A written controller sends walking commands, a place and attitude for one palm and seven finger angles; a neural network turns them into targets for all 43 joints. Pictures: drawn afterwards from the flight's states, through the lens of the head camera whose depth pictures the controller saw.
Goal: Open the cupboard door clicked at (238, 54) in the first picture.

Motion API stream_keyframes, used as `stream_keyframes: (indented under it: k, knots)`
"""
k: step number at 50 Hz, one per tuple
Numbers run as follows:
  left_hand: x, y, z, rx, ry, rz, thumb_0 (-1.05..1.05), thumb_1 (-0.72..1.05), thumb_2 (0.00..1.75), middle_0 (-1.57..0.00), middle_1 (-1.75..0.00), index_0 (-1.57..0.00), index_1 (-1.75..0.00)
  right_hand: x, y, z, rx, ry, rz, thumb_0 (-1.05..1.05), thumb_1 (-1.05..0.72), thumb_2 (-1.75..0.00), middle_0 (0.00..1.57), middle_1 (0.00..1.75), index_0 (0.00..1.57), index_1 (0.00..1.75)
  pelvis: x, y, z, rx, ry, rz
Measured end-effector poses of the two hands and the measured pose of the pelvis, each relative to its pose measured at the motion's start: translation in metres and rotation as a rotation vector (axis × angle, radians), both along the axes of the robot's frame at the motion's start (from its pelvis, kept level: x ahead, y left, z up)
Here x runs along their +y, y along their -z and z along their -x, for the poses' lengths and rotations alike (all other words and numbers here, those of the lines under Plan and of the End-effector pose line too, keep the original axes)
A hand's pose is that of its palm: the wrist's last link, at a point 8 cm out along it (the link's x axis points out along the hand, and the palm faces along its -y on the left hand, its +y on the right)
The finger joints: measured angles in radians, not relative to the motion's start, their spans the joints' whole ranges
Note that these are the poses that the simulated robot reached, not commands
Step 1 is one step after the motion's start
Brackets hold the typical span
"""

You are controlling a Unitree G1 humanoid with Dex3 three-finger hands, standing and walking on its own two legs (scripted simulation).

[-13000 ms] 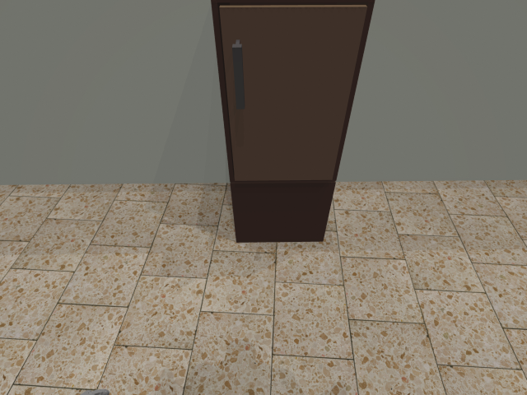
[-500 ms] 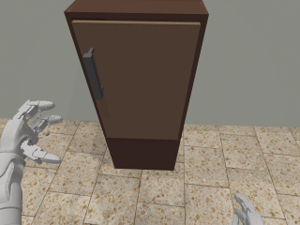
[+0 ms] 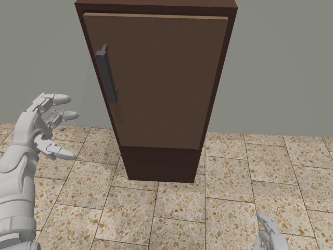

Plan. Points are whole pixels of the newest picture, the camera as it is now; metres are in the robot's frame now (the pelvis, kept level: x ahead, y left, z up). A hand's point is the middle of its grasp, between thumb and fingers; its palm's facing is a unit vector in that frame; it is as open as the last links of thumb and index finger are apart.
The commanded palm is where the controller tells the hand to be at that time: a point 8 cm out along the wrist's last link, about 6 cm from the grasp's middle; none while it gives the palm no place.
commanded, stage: move the hooked fingers beside the handle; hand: left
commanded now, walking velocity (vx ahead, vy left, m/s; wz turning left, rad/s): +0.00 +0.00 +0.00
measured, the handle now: (109, 75) +0.58 +0.22 +0.10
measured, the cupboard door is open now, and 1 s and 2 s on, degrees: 0 0 0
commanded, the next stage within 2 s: none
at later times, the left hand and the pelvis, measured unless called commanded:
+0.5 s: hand (71, 105) +0.42 +0.28 +0.12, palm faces +0.02 -1.00 +0.01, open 14.0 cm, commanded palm +0.40 +0.33 +0.11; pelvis +0.01 +0.01 -0.01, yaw -1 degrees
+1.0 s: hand (78, 89) +0.48 +0.28 +0.11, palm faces +0.02 -1.00 +0.01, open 14.0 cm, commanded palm +0.47 +0.34 +0.11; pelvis +0.01 +0.01 -0.02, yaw -2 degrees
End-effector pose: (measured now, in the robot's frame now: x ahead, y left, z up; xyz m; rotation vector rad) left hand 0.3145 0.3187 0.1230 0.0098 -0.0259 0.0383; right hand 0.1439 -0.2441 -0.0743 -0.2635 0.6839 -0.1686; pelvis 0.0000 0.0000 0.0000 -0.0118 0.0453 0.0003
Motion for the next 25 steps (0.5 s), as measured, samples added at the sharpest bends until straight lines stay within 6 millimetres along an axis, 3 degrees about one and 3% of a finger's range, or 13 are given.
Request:
stream_keyframes:
  k: [6, 16, 25]
  knots:
    - [-0.003, 0.001, -0.027, 0.029, 0.020, 0.007, -0.01, -0.50, 0.30, -0.30, -1.20, -0.30, -1.20, -0.007, 0.006, 0.018, 0.052, 0.043, 0.000, 0.01, -0.90, -0.89, 0.20, 0.30, 0.20, 0.30, 0.002, 0.001, -0.003, 0.025, 0.013, -0.002]
    - [0.009, 0.008, -0.054, 0.034, -0.013, 0.008, -0.01, -0.50, 0.30, -0.30, -1.20, -0.30, -1.20, -0.019, 0.018, 0.052, 0.197, 0.092, 0.020, 0.01, -0.90, -0.89, 0.20, 0.30, 0.20, 0.30, 0.002, 0.004, -0.007, 0.065, 0.025, -0.002]
    - [0.012, 0.008, -0.084, 0.041, 0.023, 0.016, -0.01, -0.50, 0.30, -0.30, -1.20, -0.30, -1.20, -0.023, 0.024, 0.070, 0.287, 0.129, 0.040, 0.01, -0.90, -0.89, 0.20, 0.30, 0.20, 0.30, 0.005, 0.007, -0.010, 0.106, 0.025, 0.005]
